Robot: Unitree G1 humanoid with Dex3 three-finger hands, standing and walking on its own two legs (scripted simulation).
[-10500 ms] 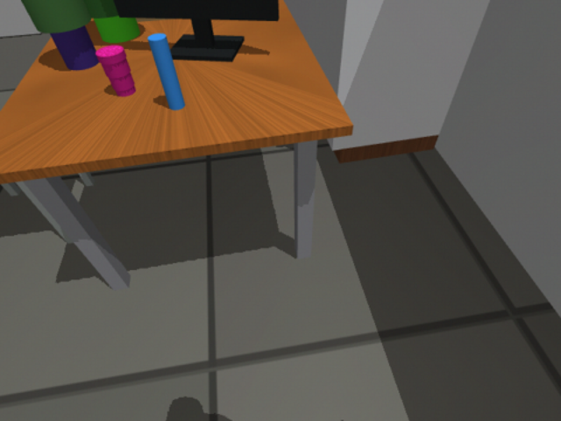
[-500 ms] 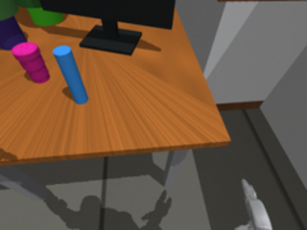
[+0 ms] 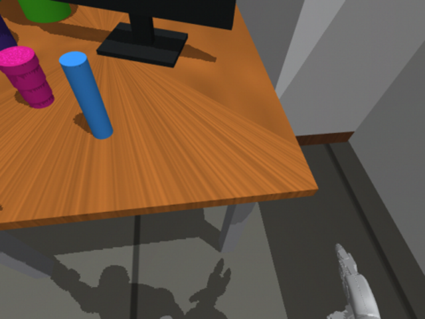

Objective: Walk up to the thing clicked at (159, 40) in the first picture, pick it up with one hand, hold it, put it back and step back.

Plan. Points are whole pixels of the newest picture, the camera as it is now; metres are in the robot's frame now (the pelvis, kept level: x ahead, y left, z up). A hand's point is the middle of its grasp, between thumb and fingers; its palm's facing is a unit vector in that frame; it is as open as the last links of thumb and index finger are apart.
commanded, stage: go down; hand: left
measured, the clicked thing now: (90, 100) +0.55 +0.24 +0.09
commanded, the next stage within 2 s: approach in 0.54 s
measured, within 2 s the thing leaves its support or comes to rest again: neither
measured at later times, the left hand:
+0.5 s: hand out of the picture +0.40 +0.43 +0.17, palm faces +0.30 -0.95 +0.00, open 17.7 cm
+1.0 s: hand out of the picture +0.44 +0.37 +0.11, palm faces +0.19 -0.98 +0.02, open 17.7 cm
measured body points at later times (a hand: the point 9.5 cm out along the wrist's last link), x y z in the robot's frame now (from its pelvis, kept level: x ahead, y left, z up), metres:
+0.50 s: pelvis +0.00 +0.00 -0.01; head +0.07 +0.05 +0.44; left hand +0.38 +0.48 +0.18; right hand +0.16 -0.25 -0.04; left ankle +0.03 +0.12 -0.70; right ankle -0.05 -0.17 -0.70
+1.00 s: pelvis -0.01 +0.00 -0.02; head +0.09 +0.05 +0.42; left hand +0.42 +0.42 +0.11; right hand +0.16 -0.23 -0.06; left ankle +0.03 +0.12 -0.70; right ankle -0.05 -0.17 -0.70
